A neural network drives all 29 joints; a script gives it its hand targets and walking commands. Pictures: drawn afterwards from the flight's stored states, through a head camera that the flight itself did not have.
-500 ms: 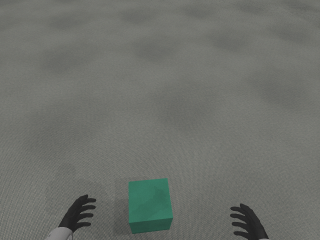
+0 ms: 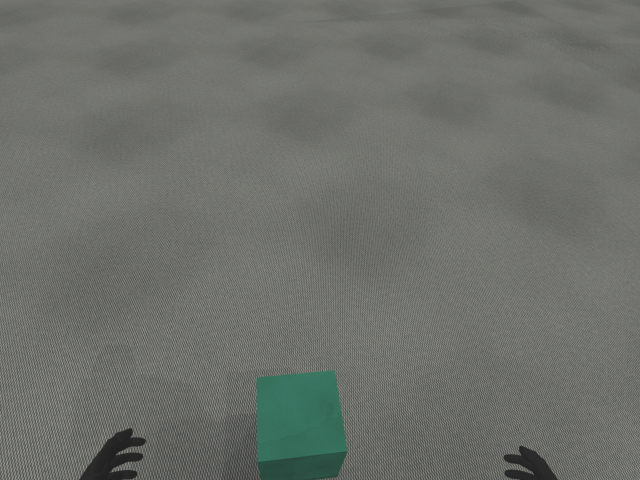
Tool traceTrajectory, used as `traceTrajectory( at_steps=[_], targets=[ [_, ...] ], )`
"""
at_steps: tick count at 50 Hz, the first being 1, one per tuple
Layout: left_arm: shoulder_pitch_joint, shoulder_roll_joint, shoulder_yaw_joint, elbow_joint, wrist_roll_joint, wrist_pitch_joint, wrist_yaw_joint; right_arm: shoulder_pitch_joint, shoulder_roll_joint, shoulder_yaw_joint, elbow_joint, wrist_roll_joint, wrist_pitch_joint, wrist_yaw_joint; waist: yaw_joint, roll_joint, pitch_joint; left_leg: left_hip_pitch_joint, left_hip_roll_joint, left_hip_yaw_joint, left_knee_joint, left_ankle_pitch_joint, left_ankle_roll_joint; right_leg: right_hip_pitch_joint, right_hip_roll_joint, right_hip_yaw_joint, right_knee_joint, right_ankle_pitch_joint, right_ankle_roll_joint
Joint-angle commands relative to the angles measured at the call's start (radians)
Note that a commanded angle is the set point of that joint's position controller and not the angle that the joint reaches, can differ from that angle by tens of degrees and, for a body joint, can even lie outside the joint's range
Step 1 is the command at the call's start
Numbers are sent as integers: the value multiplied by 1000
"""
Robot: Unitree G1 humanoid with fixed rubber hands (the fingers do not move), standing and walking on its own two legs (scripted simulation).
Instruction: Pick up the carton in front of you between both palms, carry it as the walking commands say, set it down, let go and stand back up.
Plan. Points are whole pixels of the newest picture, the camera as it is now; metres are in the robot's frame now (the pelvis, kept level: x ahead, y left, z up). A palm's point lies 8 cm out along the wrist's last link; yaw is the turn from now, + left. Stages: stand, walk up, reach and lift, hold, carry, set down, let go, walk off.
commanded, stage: stand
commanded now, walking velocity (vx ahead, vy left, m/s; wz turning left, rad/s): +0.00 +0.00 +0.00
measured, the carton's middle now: (298, 428) +0.39 +0.03 -0.65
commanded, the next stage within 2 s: none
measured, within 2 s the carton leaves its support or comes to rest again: neither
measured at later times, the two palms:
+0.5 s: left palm out of the picture +0.08 +0.29 -0.10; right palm out of the picture +0.09 -0.27 -0.09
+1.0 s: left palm out of the picture +0.05 +0.30 -0.11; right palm out of the picture +0.06 -0.29 -0.10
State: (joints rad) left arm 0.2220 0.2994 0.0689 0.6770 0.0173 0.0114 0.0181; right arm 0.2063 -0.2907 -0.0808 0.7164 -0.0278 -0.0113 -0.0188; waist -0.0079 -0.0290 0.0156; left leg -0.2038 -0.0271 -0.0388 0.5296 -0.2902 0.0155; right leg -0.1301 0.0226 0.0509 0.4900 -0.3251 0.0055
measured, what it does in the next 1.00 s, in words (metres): stands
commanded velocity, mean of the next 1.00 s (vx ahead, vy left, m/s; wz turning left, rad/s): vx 0.00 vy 0.00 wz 0.00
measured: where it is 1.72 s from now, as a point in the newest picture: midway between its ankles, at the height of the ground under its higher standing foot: outside the picture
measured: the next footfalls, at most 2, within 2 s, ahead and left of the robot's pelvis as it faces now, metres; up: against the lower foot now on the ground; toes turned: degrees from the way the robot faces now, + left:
none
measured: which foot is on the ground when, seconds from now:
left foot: down 0.00-1.00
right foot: down 0.00-1.00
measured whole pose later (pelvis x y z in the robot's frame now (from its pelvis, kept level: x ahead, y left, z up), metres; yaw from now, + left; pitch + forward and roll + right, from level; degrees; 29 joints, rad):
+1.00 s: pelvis -0.03 +0.01 +0.01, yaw +0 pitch -3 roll +0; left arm 0.22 0.34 0.03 0.92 0.01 -0.02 0.04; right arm 0.18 -0.32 -0.03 0.96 -0.01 -0.02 -0.03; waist -0.01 -0.02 0.04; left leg -0.17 -0.03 -0.04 0.42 -0.19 0.02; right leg -0.10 0.00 0.05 0.40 -0.24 0.02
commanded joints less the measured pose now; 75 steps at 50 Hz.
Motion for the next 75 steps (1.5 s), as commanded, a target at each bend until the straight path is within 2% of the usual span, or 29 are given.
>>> traceTrajectory(
  at_steps=[1,16,45,75],
  targets=[
    [-30,111,21,-48,3,-26,10,-33,-123,-26,-45,0,-20,-9,-2,60,-36,44,85,-68,-81,286,-5,-38,-55,29,-65,224,5],
    [-1,131,6,48,1,-34,22,-32,-143,-7,46,8,-20,-14,1,34,-10,39,97,-83,-115,252,4,-23,-77,45,-90,210,3],
    [-4,173,-10,187,-10,-41,21,-51,-181,17,185,21,-17,-12,1,33,25,27,111,-110,-197,134,4,-16,-106,67,-159,143,-2],
    [-27,197,-17,253,-17,-43,18,-64,-206,31,246,30,-18,-13,4,32,17,49,121,-116,-217,178,0,-3,-121,67,-194,157,-4]
  ],
)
